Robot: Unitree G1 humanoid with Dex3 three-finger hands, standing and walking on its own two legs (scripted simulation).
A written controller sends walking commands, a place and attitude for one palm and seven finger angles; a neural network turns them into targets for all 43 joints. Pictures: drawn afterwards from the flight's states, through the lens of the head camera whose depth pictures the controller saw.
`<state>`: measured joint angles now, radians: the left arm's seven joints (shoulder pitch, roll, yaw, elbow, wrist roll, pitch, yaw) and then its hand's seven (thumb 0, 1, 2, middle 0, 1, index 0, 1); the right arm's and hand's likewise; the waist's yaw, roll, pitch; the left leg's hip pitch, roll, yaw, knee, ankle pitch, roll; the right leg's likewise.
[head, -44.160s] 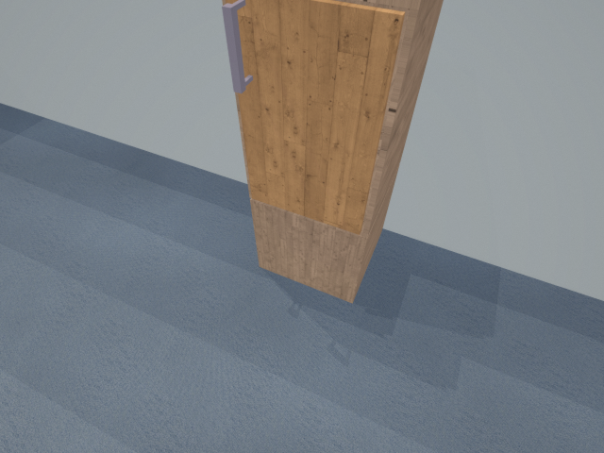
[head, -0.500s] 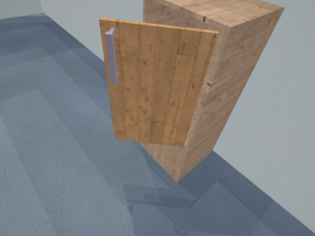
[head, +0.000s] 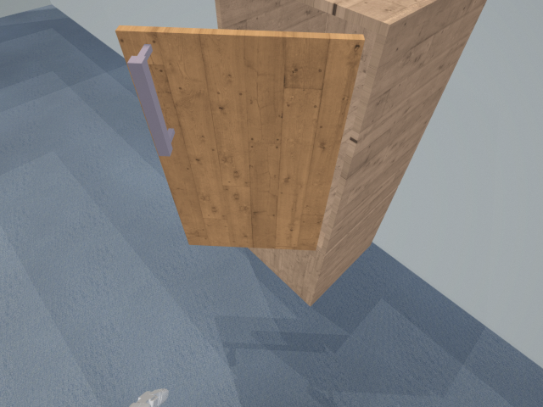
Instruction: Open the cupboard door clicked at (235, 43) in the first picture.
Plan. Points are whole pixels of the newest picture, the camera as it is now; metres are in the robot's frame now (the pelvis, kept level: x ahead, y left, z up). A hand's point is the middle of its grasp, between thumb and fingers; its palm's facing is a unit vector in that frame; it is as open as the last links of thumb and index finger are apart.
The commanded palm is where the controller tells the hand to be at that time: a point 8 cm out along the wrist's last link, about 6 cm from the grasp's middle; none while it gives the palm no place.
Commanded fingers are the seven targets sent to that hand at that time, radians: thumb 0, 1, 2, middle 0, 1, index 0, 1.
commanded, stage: come to a stop and stand still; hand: left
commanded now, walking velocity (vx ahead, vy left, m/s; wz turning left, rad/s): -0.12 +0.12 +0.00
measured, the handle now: (156, 104) +0.54 +0.20 +0.15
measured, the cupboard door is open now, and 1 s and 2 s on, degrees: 43 43 43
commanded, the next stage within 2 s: look again from close up in 0.88 s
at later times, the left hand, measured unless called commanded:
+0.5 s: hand out of the picture -0.05 +0.19 -0.16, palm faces +0.01 -0.98 -0.20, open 7.4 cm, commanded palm none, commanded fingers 0.00 0.90 0.90 -0.20 -0.30 -0.20 -0.30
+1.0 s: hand out of the picture -0.08 +0.16 -0.17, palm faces +0.00 -0.99 -0.13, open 7.4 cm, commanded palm none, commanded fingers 0.00 0.90 0.90 -0.20 -0.30 -0.20 -0.30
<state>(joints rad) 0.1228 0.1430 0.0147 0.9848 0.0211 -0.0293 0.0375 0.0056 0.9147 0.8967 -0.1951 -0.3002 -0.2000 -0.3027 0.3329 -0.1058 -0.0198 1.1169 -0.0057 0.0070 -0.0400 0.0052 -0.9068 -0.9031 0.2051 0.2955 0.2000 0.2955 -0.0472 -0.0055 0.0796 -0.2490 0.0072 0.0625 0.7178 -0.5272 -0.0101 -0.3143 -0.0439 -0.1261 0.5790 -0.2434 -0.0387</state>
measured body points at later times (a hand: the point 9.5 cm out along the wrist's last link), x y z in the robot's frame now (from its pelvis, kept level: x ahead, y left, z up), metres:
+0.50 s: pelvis -0.04 +0.02 +0.01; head -0.03 +0.01 +0.46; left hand -0.05 +0.24 -0.15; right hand +0.00 -0.21 -0.15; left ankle +0.00 +0.12 -0.73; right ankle -0.07 -0.09 -0.73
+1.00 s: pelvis -0.05 +0.01 +0.01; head -0.05 +0.02 +0.46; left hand -0.07 +0.21 -0.16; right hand -0.11 -0.19 -0.15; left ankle +0.00 +0.12 -0.73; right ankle -0.07 -0.09 -0.73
